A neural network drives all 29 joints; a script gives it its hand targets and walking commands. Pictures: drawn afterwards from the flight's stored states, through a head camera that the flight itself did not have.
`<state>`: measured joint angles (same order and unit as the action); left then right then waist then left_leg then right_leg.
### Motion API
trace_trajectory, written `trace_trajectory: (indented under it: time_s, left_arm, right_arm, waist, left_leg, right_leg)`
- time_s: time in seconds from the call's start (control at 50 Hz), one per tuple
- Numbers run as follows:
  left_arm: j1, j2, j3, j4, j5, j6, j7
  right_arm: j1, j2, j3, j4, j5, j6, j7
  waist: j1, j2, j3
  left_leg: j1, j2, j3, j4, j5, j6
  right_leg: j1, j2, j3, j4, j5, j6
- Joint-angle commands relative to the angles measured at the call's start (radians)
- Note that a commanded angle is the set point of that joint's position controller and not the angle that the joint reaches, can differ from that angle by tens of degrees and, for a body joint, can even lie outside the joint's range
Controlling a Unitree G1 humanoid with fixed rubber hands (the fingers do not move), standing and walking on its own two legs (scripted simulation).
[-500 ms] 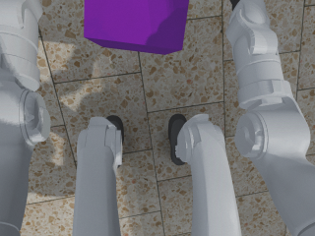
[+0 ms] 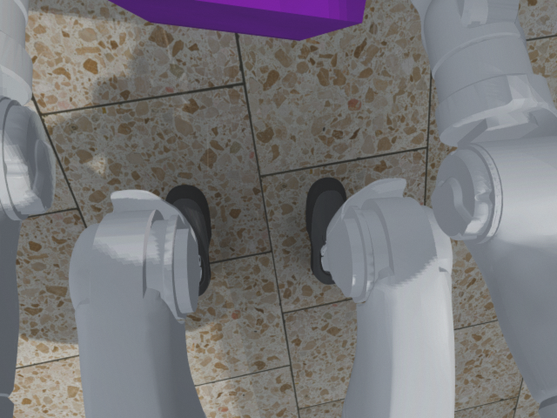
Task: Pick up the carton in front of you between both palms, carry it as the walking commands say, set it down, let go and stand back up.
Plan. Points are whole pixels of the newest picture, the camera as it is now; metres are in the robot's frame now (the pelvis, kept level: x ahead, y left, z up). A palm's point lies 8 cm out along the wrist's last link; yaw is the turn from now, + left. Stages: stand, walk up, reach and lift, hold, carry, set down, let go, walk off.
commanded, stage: reach and lift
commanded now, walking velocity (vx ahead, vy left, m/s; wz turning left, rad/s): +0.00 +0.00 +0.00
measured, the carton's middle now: out of the picture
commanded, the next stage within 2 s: none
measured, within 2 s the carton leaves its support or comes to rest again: leaves its support in 0.74 s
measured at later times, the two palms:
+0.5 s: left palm out of the picture +0.58 +0.19 -0.17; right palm out of the picture +0.56 -0.11 -0.17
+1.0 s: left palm out of the picture +0.53 +0.21 -0.03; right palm out of the picture +0.53 -0.09 -0.03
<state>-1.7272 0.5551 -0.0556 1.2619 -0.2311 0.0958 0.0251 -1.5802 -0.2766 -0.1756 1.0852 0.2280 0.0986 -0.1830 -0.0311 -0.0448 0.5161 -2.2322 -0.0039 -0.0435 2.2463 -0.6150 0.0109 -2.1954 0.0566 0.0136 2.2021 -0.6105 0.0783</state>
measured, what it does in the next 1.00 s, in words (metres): stands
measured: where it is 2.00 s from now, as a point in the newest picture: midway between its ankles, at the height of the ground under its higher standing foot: (262, 252)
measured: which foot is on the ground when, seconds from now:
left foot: down 0.00-1.00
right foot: down 0.00-1.00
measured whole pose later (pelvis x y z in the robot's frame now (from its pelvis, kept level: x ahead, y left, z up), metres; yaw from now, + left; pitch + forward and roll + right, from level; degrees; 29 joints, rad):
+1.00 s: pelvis +0.00 -0.01 +0.05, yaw +3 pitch +42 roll -3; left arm -1.35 0.23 0.30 0.92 0.12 0.36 0.03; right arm -1.22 0.00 -0.50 0.72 -0.10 0.34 -0.16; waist 0.00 -0.04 0.03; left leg -2.22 -0.06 -0.07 2.03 -0.54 -0.04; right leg -2.18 0.08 0.04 2.02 -0.57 0.08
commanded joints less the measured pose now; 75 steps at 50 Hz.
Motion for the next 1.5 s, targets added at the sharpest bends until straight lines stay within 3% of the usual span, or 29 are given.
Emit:
trace_trajectory:
  time_s: [0.0,0.14,0.22,0.3,0.36,0.38,0.44,0.5,0.56,0.66,0.72,0.78,0.82,0.88,0.96,1.04,1.14,1.26,1.36,1.48]
  left_arm:
    - [-0.297,0.101,0.001,-0.081,0.001,-0.017,-0.004]
    - [-0.256,0.053,0.028,-0.062,0.039,-0.014,-0.018]
    - [-0.299,0.046,0.022,-0.08,0.038,-0.015,-0.016]
    - [-0.359,-0.058,-0.02,-0.083,0.021,-0.008,-0.031]
    - [-0.386,-0.163,-0.002,-0.078,0.063,0.007,-0.051]
    - [-0.44,-0.377,-0.04,-0.095,0.064,0.021,-0.091]
    - [-0.409,-0.832,-0.037,-0.092,0.117,0.068,-0.23]
    - [-0.317,-1.013,0.008,-0.139,0.15,0.104,-0.304]
    - [-0.294,-1.078,-0.004,-0.194,0.133,0.12,-0.327]
    - [-0.355,-1.17,-0.11,-0.384,0.058,0.131,-0.316]
    - [-0.407,-1.233,-0.172,-0.563,0.016,0.146,-0.288]
    - [-0.405,-1.285,-0.179,-0.671,0.024,0.187,-0.269]
    - [-0.342,-1.352,-0.176,-0.665,0.058,0.211,-0.247]
    - [-0.198,-1.411,-0.117,-0.558,0.124,0.246,-0.246]
    - [-0.102,-1.453,0.026,-0.366,0.238,0.265,-0.277]
    - [-0.092,-1.414,0.165,-0.28,0.344,0.278,-0.304]
    - [-0.098,-1.421,0.214,-0.286,0.389,0.28,-0.305]
    - [-0.09,-1.499,0.119,-0.4,0.351,0.301,-0.303]
    - [-0.021,-1.585,0.0,-0.515,0.29,0.332,-0.305]
    - [0.11,-1.651,-0.075,-0.559,0.259,0.336,-0.295]
  right_arm:
    - [-0.231,-0.089,-0.009,-0.105,0.0,-0.022,-0.006]
    - [-0.177,-0.072,-0.085,-0.079,-0.081,-0.028,0.003]
    - [-0.229,-0.056,-0.074,-0.101,-0.076,-0.026,0.003]
    - [-0.298,0.05,-0.032,-0.113,-0.059,-0.016,0.018]
    - [-0.331,0.139,-0.054,-0.114,-0.109,-0.003,0.033]
    - [-0.406,0.341,-0.013,-0.136,-0.111,0.009,0.072]
    - [-0.525,0.746,0.031,-0.172,-0.16,0.064,0.213]
    - [-0.492,0.906,0.032,-0.195,-0.167,0.103,0.292]
    - [-0.475,0.975,0.057,-0.226,-0.143,0.116,0.314]
    - [-0.526,1.083,0.17,-0.33,-0.049,0.121,0.305]
    - [-0.563,1.13,0.257,-0.445,0.01,0.132,0.285]
    - [-0.585,1.164,0.297,-0.554,0.003,0.165,0.279]
    - [-0.595,1.184,0.324,-0.609,-0.015,0.184,0.274]
    - [-0.529,1.199,0.304,-0.59,-0.078,0.208,0.283]
    - [-0.4,1.205,0.127,-0.428,-0.244,0.234,0.297]
    - [-0.338,1.162,-0.02,-0.339,-0.364,0.251,0.309]
    - [-0.379,1.209,0.004,-0.377,-0.362,0.256,0.329]
    - [-0.389,1.313,0.152,-0.473,-0.292,0.293,0.355]
    - [-0.285,1.365,0.254,-0.523,-0.246,0.326,0.373]
    - [-0.101,1.386,0.284,-0.51,-0.242,0.322,0.383]
  waist:
    - [-0.002,0.139,-1.436]
    - [-0.034,0.142,-1.282]
    - [-0.021,0.133,-1.274]
    - [0.001,0.121,-1.255]
    - [0.0,0.113,-1.21]
    - [-0.001,0.123,-1.196]
    - [0.01,0.124,-1.083]
    - [0.031,0.103,-1.063]
    - [0.04,0.087,-1.118]
    - [0.051,0.09,-1.457]
    - [0.053,0.135,-1.806]
    - [0.051,0.196,-2.084]
    - [0.061,0.186,-2.123]
    - [0.059,0.141,-1.93]
    - [0.005,0.117,-1.552]
    - [-0.02,0.137,-1.396]
    - [0.023,0.108,-1.501]
    - [0.061,0.061,-1.775]
    - [0.048,0.073,-1.893]
    - [0.02,0.115,-1.789]
  left_leg:
    - [0.789,-0.004,0.017,-0.165,0.532,-0.023]
    - [0.651,-0.009,0.013,-0.189,0.437,-0.03]
    - [0.621,-0.01,0.02,-0.205,0.38,-0.027]
    - [0.624,-0.016,0.026,-0.218,0.33,-0.023]
    - [0.624,-0.029,0.029,-0.221,0.295,-0.022]
    - [0.632,-0.042,0.029,-0.224,0.292,-0.016]
    - [0.572,-0.066,0.042,-0.203,0.293,-0.005]
    - [0.53,-0.079,0.066,-0.198,0.293,0.006]
    - [0.531,-0.077,0.066,-0.19,0.35,0.01]
    - [0.707,-0.078,0.076,-0.176,0.531,0.004]
    - [0.954,-0.083,0.074,-0.176,0.73,-0.004]
    - [1.163,-0.096,0.065,-0.196,0.873,-0.012]
    - [1.148,-0.108,0.075,-0.234,0.818,-0.024]
    - [0.985,-0.122,0.091,-0.315,0.665,-0.03]
    - [0.637,-0.133,0.114,-0.442,0.323,-0.028]
    - [0.546,-0.139,0.106,-0.542,0.149,-0.019]
    - [0.633,-0.144,0.108,-0.611,0.147,-0.011]
    - [0.831,-0.149,0.125,-0.66,0.261,-0.012]
    - [0.979,-0.153,0.127,-0.701,0.393,-0.028]
    - [1.053,-0.157,0.103,-0.786,0.446,-0.043]
  right_leg:
    - [0.566,0.013,-0.112,-0.114,0.48,-0.015]
    - [0.503,0.02,-0.11,-0.134,0.414,-0.015]
    - [0.533,0.021,-0.106,-0.143,0.386,-0.018]
    - [0.579,0.032,-0.103,-0.151,0.361,-0.022]
    - [0.618,0.042,-0.102,-0.152,0.337,-0.023]
    - [0.609,0.058,-0.101,-0.152,0.333,-0.032]
    - [0.516,0.08,-0.113,-0.129,0.301,-0.037]
    - [0.467,0.085,-0.129,-0.125,0.278,-0.046]
    - [0.472,0.086,-0.123,-0.113,0.333,-0.054]
    - [0.544,0.094,-0.132,-0.098,0.473,-0.061]
    - [0.584,0.102,-0.145,-0.116,0.577,-0.055]
    - [0.533,0.112,-0.147,-0.164,0.583,-0.043]
    - [0.536,0.123,-0.147,-0.194,0.556,-0.034]
    - [0.504,0.128,-0.147,-0.27,0.457,-0.023]
    - [0.485,0.128,-0.144,-0.384,0.245,-0.036]
    - [0.473,0.123,-0.132,-0.479,0.13,-0.052]
    - [0.539,0.122,-0.125,-0.551,0.13,-0.049]
    - [0.698,0.127,-0.131,-0.606,0.216,-0.032]
    - [0.806,0.13,-0.126,-0.654,0.324,-0.026]
    - [0.853,0.129,-0.102,-0.733,0.369,-0.036]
